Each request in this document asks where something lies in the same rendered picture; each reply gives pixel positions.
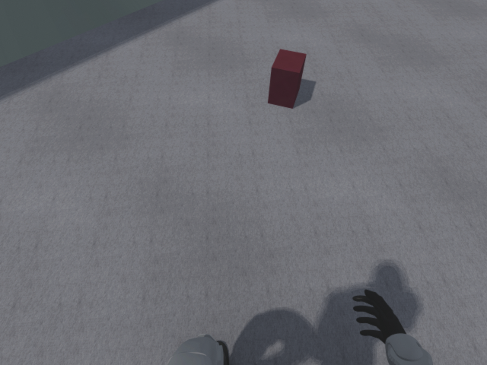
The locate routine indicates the left robot thigh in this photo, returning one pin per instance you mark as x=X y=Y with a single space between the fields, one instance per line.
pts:
x=198 y=351

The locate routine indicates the carton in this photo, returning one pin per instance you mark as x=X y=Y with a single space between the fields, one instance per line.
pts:
x=285 y=80

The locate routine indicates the robot right forearm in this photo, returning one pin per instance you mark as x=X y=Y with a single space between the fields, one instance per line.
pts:
x=403 y=349

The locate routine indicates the robot left shin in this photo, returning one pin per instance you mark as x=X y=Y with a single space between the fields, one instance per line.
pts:
x=207 y=335

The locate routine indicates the robot right hand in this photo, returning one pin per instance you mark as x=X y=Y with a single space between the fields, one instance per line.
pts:
x=385 y=320

